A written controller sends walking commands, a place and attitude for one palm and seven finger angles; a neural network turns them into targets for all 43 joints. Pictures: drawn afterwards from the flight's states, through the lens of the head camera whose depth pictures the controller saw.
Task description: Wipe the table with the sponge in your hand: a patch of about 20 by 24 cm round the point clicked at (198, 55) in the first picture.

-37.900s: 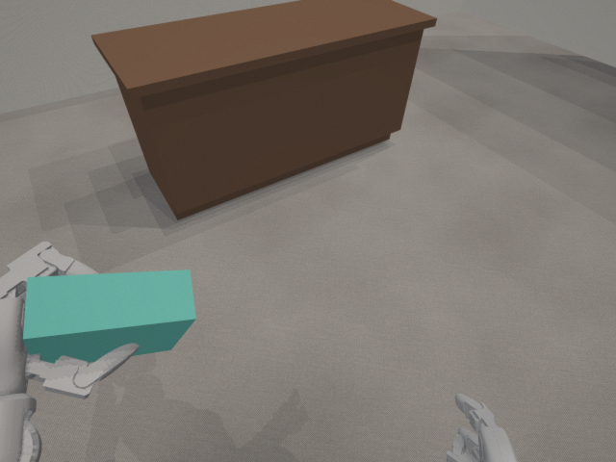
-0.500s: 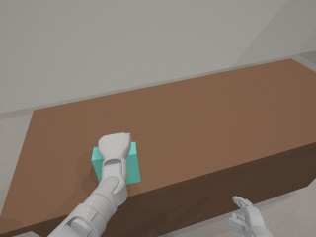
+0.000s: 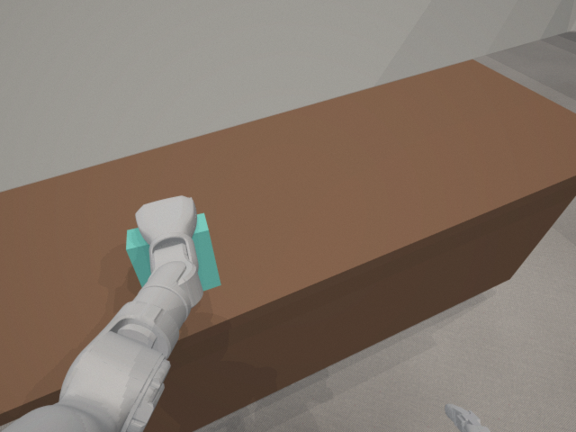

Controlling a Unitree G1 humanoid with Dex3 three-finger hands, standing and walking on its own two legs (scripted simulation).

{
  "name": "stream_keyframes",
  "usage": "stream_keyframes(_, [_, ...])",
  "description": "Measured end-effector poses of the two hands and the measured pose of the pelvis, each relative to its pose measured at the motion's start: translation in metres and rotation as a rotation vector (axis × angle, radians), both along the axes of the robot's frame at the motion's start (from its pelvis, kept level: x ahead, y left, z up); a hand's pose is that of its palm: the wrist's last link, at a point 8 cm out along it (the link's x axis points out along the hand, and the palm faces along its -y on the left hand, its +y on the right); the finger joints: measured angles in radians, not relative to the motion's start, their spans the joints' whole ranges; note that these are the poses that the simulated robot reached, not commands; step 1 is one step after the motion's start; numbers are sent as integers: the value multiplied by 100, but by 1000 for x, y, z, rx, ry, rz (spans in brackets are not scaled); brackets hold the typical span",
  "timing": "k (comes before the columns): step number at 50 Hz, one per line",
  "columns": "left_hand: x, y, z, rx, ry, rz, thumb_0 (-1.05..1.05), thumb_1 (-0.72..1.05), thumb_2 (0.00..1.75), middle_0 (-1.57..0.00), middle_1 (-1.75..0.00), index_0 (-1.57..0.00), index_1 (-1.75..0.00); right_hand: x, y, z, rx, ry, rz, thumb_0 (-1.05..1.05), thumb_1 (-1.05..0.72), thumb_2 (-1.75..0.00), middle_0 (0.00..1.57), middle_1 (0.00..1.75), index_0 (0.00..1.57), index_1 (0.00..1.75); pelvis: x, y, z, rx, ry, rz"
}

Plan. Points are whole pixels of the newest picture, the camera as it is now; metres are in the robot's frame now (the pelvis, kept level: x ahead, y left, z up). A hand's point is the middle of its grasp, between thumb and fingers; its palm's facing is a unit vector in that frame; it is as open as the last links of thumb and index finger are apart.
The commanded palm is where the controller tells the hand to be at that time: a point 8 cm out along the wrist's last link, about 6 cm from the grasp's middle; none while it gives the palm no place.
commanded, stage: wipe forward along the third lane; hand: left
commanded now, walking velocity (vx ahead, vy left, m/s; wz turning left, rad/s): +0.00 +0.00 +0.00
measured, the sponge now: (180, 269) +0.38 +0.20 -0.02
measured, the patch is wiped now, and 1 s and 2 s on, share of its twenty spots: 0.85 1.00 1.00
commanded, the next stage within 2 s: wipe back along the third lane in 0.80 s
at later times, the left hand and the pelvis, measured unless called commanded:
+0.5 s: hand (173, 221) +0.44 +0.21 +0.04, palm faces -0.09 +0.03 -1.00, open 9.7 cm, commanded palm +0.45 +0.22 +0.06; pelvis -0.02 +0.00 -0.01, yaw -2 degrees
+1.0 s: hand (169, 198) +0.50 +0.23 +0.04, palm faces -0.12 +0.03 -0.99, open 9.7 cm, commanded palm +0.47 +0.22 +0.06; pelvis +0.01 +0.01 -0.02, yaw -3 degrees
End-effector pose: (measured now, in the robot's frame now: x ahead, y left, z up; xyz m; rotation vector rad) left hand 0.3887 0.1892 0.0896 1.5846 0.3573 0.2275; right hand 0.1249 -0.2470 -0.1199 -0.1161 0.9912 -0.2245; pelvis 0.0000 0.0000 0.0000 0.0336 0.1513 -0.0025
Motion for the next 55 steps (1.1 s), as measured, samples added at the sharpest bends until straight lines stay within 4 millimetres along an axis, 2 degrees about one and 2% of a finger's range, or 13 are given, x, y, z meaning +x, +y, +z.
stream_keyframes(11, [18, 5, 4, 9, -5, 17, 1, -61, 116, -86, -135, -86, -133, -45, -20, -7, -33, 30, -62, 1, -91, -90, 20, 30, 20, 30, -13, -5, -6, 1, 39, -17])
stream_keyframes(22, [35, 11, 4, 10, -2, 26, 2, -60, 116, -85, -136, -86, -134, -70, -21, -13, -44, 50, -85, 1, -91, -90, 20, 30, 20, 30, -19, -5, -12, -4, 78, -26])
stream_keyframes(33, [59, 20, 5, 16, 4, 39, 2, -60, 116, -85, -136, -85, -135, -82, -15, -18, -49, 75, -95, 1, -91, -90, 20, 30, 20, 30, -16, -1, -19, -12, 121, -30])
stream_keyframes(45, [91, 33, 4, 9, 22, 50, 2, -60, 116, -86, -135, -86, -135, -90, -9, -19, -58, 140, -106, 1, -90, -90, 20, 30, 20, 30, -1, 7, -22, -31, 163, -34])
stream_keyframes(50, [102, 35, 3, 21, 35, 40, 2, -61, 116, -86, -135, -86, -135, -88, -4, -17, -50, 173, -109, 1, -91, -90, 20, 30, 20, 30, 9, 11, -19, -38, 176, -36])
stream_keyframes(55, [98, 36, -1, 19, 7, 15, 1, -60, 116, -84, -136, -85, -136, -75, 6, -15, -19, 194, -101, 1, -91, -90, 20, 30, 20, 30, 23, 16, -12, -37, 167, -43])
